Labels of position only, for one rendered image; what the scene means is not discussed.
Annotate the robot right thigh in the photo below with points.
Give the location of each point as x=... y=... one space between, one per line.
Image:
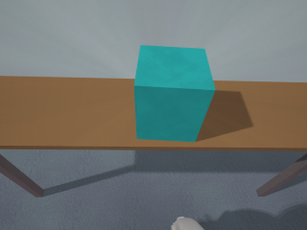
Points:
x=186 y=224

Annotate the table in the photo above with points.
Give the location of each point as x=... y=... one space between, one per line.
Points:
x=64 y=113

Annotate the carton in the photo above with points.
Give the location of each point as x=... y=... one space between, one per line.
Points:
x=173 y=89

